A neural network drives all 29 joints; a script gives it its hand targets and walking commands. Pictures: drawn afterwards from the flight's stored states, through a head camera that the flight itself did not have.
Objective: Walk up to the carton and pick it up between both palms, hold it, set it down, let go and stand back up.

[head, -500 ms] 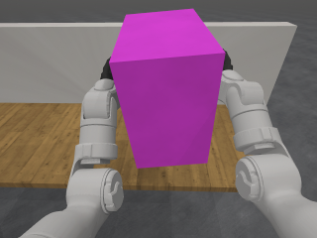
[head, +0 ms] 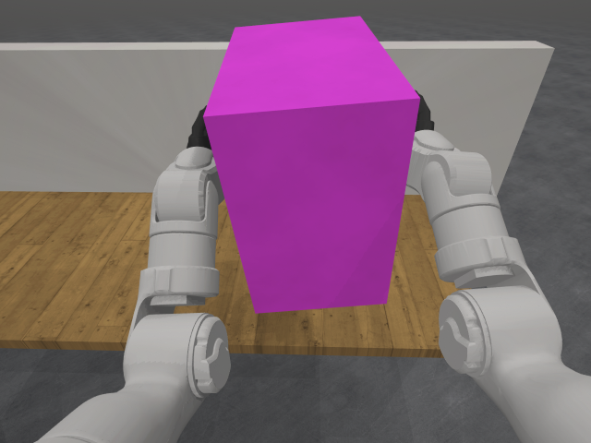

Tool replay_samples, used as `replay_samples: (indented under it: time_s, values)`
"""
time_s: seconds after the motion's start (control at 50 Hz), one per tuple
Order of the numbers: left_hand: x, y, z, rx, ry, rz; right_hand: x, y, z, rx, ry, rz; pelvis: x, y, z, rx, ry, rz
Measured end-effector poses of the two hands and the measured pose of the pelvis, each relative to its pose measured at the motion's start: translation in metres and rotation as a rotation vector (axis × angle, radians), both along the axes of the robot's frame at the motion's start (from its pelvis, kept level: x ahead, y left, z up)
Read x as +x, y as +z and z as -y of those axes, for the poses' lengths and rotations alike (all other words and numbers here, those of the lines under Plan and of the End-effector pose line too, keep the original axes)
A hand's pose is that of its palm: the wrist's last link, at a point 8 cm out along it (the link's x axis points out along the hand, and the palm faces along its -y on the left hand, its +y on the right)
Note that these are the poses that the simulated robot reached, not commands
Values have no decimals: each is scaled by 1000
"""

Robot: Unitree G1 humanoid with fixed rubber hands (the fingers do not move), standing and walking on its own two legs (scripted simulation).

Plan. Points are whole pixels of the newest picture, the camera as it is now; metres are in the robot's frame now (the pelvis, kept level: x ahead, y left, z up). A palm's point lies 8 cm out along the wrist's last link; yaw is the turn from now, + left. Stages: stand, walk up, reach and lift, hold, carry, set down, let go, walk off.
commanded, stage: hold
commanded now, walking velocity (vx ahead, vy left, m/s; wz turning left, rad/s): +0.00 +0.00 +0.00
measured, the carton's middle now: (308, 161) +0.41 +0.01 +0.24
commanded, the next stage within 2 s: set down in 0.52 s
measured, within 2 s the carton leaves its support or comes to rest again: neither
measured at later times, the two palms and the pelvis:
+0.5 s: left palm (203, 160) +0.37 +0.14 +0.27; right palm (415, 145) +0.38 -0.13 +0.28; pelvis +0.00 +0.00 +0.00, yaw +0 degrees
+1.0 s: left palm (200, 167) +0.40 +0.16 +0.24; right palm (393, 161) +0.41 -0.11 +0.24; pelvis +0.00 +0.00 +0.00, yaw +0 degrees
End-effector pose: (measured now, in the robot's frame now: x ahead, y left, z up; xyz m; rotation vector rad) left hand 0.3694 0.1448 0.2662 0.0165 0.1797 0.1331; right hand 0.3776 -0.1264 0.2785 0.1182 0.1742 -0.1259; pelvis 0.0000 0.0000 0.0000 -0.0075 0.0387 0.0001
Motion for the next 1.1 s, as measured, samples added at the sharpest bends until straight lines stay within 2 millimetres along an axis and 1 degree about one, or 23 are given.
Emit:
replay_samples:
  time_s: [0.58,0.7,0.78,0.82,0.86,0.98,1.04,1.1]
  values:
    - [0,0,0,0,0,0,0,0,0,0,0,0,0,0,0,0,1,2]
    - [0,4,-1,-3,-4,18,-1,5,-1,-1,-3,18,2,1,-2,-3,2,10]
    - [6,9,-6,-21,2,57,6,9,-5,7,4,58,2,1,-2,-3,2,13]
    - [11,7,-9,-30,2,66,11,6,-8,2,8,68,1,1,-2,-3,2,16]
    - [17,2,-12,-30,2,63,17,-2,-10,-11,12,68,1,1,-2,-3,2,23]
    - [31,-25,-15,-15,3,27,31,-37,-14,-18,17,35,0,1,-3,-5,5,46]
    - [39,-31,-16,-10,4,43,39,-43,-14,-11,15,53,2,1,-3,-6,7,44]
    - [46,-30,-15,-8,3,69,46,-42,-14,-9,12,80,6,2,-3,-8,12,38]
